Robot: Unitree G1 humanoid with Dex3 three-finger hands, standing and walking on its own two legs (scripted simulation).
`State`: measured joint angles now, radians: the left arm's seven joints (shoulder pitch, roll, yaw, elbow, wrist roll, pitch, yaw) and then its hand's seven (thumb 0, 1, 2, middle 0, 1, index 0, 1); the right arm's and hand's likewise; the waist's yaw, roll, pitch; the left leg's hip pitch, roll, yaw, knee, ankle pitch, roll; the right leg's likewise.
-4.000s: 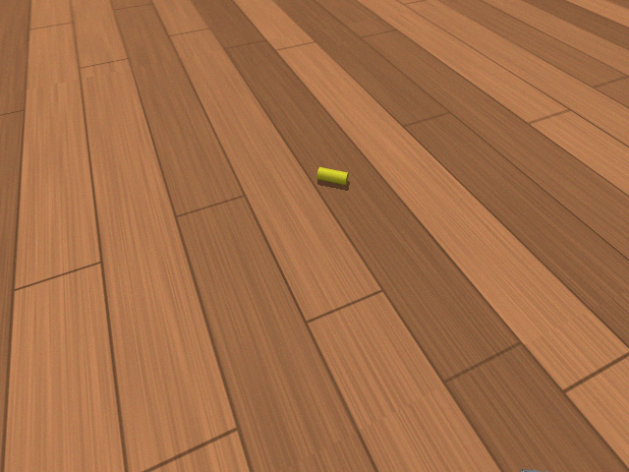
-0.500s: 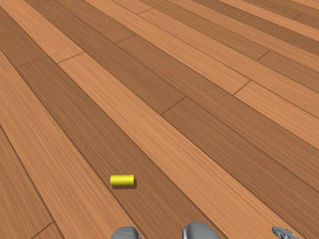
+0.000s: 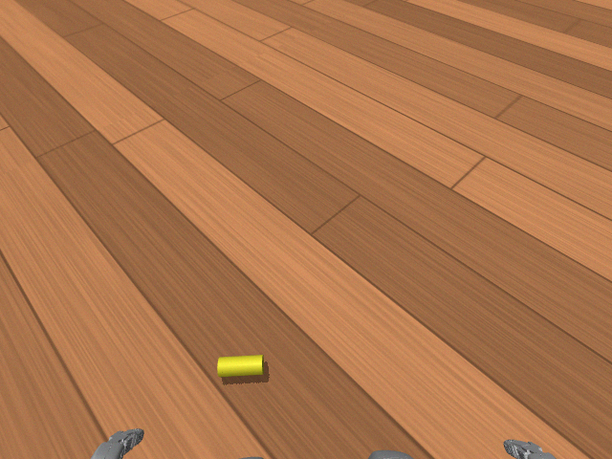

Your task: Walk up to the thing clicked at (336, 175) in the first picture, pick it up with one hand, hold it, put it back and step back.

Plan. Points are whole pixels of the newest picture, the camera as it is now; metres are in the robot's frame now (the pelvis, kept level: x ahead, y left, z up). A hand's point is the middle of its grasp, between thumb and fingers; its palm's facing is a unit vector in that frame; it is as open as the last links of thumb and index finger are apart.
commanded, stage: walk up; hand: left
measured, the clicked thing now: (241, 365) +0.45 +0.24 -0.74
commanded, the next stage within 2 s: stand in 0.84 s
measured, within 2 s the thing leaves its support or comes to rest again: neither
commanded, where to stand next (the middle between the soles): +0.07 -0.01 m, yaw +1 degrees
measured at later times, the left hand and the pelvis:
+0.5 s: hand out of the picture +0.08 +0.25 -0.15, palm faces +0.00 -0.95 -0.31, open 7.4 cm; pelvis +0.01 +0.00 +0.01, yaw +0 degrees
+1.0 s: hand out of the picture +0.10 +0.25 -0.14, palm faces -0.01 -0.95 -0.33, open 7.4 cm; pelvis +0.02 +0.01 +0.01, yaw +0 degrees
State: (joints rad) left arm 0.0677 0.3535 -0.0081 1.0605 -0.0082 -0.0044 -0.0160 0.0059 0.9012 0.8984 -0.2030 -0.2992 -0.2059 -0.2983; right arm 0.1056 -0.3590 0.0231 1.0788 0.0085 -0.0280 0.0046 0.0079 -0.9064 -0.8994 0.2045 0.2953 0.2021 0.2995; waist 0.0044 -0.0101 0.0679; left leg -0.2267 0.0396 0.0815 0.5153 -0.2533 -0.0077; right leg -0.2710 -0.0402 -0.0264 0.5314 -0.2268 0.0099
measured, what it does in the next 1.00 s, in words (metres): stands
